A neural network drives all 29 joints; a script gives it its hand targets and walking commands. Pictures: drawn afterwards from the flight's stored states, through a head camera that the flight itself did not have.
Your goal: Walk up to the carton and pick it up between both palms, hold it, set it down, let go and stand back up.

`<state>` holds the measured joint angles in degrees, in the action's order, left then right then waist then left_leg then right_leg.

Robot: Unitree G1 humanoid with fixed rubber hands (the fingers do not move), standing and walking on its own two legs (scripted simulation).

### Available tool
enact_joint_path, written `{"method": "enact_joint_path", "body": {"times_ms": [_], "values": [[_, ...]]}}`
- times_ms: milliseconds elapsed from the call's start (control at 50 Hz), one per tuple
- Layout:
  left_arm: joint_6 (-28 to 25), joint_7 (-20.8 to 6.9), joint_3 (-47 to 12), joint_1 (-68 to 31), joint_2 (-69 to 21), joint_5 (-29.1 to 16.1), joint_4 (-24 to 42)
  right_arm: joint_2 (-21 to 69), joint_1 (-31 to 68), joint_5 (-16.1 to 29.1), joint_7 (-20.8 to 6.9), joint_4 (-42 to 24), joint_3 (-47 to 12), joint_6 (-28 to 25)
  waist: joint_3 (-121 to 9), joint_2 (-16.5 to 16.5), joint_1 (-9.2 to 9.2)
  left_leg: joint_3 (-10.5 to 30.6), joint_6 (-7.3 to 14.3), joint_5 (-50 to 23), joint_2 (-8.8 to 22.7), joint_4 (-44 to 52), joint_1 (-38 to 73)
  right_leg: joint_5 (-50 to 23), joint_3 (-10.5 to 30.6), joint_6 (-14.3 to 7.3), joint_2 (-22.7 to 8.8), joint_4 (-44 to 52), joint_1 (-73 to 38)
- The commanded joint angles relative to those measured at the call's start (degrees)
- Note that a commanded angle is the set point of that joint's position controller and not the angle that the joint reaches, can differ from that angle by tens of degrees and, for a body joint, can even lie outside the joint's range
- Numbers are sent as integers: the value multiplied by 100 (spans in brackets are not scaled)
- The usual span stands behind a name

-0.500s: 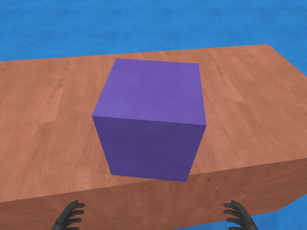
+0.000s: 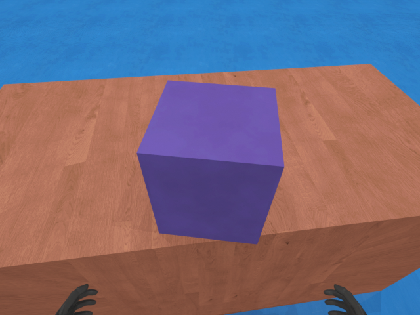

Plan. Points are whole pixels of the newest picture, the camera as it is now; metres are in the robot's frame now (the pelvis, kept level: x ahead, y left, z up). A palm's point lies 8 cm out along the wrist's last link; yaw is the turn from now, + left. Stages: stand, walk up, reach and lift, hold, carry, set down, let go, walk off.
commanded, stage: stand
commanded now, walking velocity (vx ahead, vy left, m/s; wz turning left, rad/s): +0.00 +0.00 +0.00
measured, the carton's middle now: (213, 164) +0.40 +0.00 +0.08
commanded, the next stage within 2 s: none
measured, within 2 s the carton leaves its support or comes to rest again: neither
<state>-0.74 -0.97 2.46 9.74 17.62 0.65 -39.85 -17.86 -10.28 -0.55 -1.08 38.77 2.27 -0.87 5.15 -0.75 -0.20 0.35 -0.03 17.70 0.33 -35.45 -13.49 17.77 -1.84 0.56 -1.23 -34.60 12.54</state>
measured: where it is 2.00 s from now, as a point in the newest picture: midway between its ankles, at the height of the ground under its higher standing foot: outside the picture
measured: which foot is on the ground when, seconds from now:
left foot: down 0.00-1.00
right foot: down 0.00-1.00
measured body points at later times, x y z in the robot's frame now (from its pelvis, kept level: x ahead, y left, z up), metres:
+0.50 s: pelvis -0.01 +0.00 +0.01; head +0.00 +0.00 +0.46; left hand +0.11 +0.29 -0.10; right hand +0.13 -0.28 -0.09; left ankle +0.02 +0.12 -0.73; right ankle +0.01 -0.13 -0.73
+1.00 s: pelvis -0.01 +0.01 +0.02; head +0.00 +0.01 +0.47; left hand +0.09 +0.30 -0.10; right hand +0.10 -0.29 -0.10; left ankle +0.02 +0.12 -0.73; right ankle +0.01 -0.13 -0.73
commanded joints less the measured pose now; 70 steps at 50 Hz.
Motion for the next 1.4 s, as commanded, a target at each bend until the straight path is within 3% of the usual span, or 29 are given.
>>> {"method": "enact_joint_path", "body": {"times_ms": [0,60,80,100,160,180,280,300,340,400,480,580,720,740,800,880,940,980,1100,1140,1160,1180,1280,1300,1380], "values": [[-174,62,295,-237,1078,-16,455,-1105,371,-2,65,-504,314,-204,-579,-153,-8,494,227,-494,587,1010,-184,-639,428,-144,-460,743,-328],[-190,75,285,-271,1062,-9,371,-1056,356,-2,60,-403,276,-200,-583,73,-11,477,204,-553,554,1015,-6,-608,449,-167,-492,867,-267],[-198,79,295,-262,1070,11,357,-1021,411,-6,73,-380,263,-192,-490,-70,-10,409,189,-534,542,1021,-19,-602,478,-159,-501,899,-188],[-186,71,274,-343,1040,-5,303,-1004,349,7,56,-329,258,-205,-530,60,50,432,184,-621,530,1031,67,-599,491,-166,-510,955,-204],[-209,50,262,-287,1063,-33,221,-1155,432,-2,94,-253,273,-221,-426,43,-51,485,239,-638,624,1190,-93,-684,476,-168,-510,974,-298],[-217,60,238,-216,1044,-28,173,-1166,473,3,91,-216,273,-199,-496,-96,-49,470,227,-567,591,1201,-36,-663,475,-168,-515,973,-340],[-203,54,249,-203,1141,-29,8,-1052,407,21,76,-56,211,-200,-503,177,-6,466,210,-710,608,1224,109,-729,474,-153,-539,1103,-263],[-211,68,262,-223,1143,-6,-40,-1184,364,22,84,-4,241,-197,-435,-19,-17,415,212,-629,577,1283,60,-742,492,-156,-540,1106,-280],[-212,67,230,-183,1112,-34,-108,-1145,427,5,76,63,216,-221,-512,-96,-19,465,208,-602,601,1318,120,-581,466,-144,-528,1185,-276],[-218,84,234,-178,1212,-28,-239,-1140,374,19,58,142,203,-206,-459,105,-18,453,186,-680,602,1358,158,-693,526,-166,-544,1230,-291],[-207,83,203,-180,1139,-36,-355,-1219,363,41,84,312,203,-202,-454,-72,-22,449,206,-797,649,1468,144,-796,539,-181,-575,1253,-401],[-178,74,179,-164,1131,-46,-551,-1164,412,34,97,489,171,-178,-376,138,-36,499,211,-685,675,1542,215,-701,518,-146,-573,1425,-368],[-200,104,148,-131,1229,-43,-821,-1155,357,33,88,790,144,-163,-424,-40,-29,429,183,-684,665,1723,261,-732,563,-140,-609,1503,-484],[-189,119,159,-121,1215,-48,-862,-1172,425,41,96,801,169,-168,-477,105,-11,442,188,-599,665,1761,365,-698,544,-127,-587,1531,-427],[-173,124,156,-167,1263,-20,-964,-1192,359,53,100,948,156,-170,-413,-11,1,451,175,-480,685,1830,248,-719,570,-150,-585,1572,-512],[-182,118,148,-128,1218,-50,-1061,-1202,411,53,116,1050,162,-171,-390,94,-11,467,159,-429,684,1885,300,-716,516,-104,-586,1612,-448],[-178,139,130,-108,1180,-47,-1147,-1251,405,35,128,1146,172,-168,-375,-89,-41,432,145,-589,672,1911,287,-769,529,-142,-630,1606,-501],[-182,150,137,-117,1209,-52,-1200,-1131,428,49,139,1175,141,-155,-413,101,-48,502,166,-791,749,1900,355,-834,562,-133,-616,1659,-498],[-167,176,126,-99,1234,-45,-1305,-1280,342,59,143,1291,186,-144,-313,7,-34,422,151,-783,699,1938,409,-1010,535,-101,-628,1685,-505],[-148,157,110,-88,1203,-62,-1307,-1238,289,67,159,1334,165,-143,-413,129,-15,442,151,-759,723,1940,473,-943,514,-91,-620,1716,-497],[-155,150,100,-131,1140,-50,-1322,-1265,316,55,176,1335,183,-148,-395,-35,-5,373,155,-762,692,1929,488,-976,534,-103,-631,1722,-467],[-162,151,116,-124,1205,-52,-1330,-1304,286,66,167,1369,193,-143,-409,87,11,409,142,-714,694,1948,461,-984,510,-95,-610,1712,-530],[-147,183,140,-160,1252,-55,-1378,-1188,371,55,163,1379,161,-147,-417,115,-5,405,135,-773,710,1999,474,-952,532,-109,-641,1724,-517],[-150,177,132,-48,1186,-45,-1390,-1261,279,55,166,1431,178,-137,-473,-11,0,407,164,-683,710,1996,483,-957,520,-99,-624,1730,-615],[-169,181,143,-72,1234,-47,-1417,-1255,391,57,186,1434,192,-152,-350,128,-39,413,161,-827,727,1973,440,-1035,542,-109,-655,1758,-549]]}}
